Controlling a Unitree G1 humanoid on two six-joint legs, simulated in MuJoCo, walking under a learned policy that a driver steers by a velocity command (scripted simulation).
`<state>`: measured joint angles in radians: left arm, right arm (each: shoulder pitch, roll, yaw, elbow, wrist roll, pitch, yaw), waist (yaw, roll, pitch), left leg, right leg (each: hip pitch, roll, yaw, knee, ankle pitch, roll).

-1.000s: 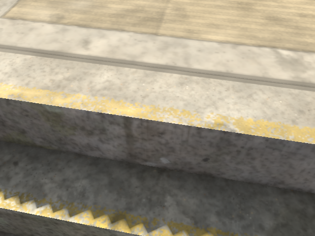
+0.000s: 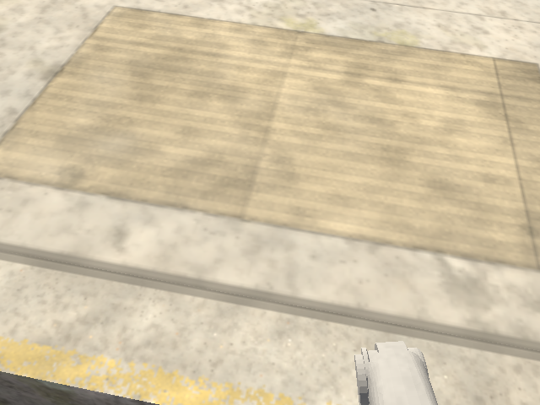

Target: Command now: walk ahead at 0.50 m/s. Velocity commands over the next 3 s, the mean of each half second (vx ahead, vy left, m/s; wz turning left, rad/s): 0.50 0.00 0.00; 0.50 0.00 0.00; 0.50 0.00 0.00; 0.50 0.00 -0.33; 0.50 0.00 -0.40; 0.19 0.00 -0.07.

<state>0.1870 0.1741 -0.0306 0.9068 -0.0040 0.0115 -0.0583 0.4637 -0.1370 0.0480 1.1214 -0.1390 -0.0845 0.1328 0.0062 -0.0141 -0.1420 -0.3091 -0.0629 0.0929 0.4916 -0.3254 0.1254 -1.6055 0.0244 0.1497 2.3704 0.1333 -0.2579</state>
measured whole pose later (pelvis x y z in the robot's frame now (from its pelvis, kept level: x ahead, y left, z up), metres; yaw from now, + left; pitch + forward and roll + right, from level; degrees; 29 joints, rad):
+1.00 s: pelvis +0.33 +0.06 +0.25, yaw +3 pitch +14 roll -6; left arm -0.22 0.11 -0.10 0.74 0.04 0.04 -0.11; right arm 0.65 -0.09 0.05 1.17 -0.06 -0.11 0.12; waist -0.12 0.05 -0.20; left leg -0.13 0.10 -0.04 0.04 -0.08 0.10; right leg -1.18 0.00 -0.18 1.54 -0.59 -0.18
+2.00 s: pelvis +0.80 +0.09 +0.43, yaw -9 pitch +5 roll +2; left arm 0.03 0.18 0.05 0.87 -0.02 -0.04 -0.04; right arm 0.34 -0.15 -0.06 0.99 0.00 -0.09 -0.02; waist -0.04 -0.02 -0.06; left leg 0.07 0.04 0.27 0.27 -0.40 -0.06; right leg -0.65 -0.05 -0.06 0.66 -0.09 -0.11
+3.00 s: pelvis +1.20 -0.04 +0.43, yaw -23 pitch +2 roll +1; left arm 0.12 0.19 0.06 0.70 0.01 -0.01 0.03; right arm 0.19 -0.20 -0.04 0.81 -0.02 -0.04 -0.01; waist -0.04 0.00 0.00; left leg -0.28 -0.02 0.01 0.55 -0.30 0.00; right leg -0.39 -0.03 0.04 0.59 -0.23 0.02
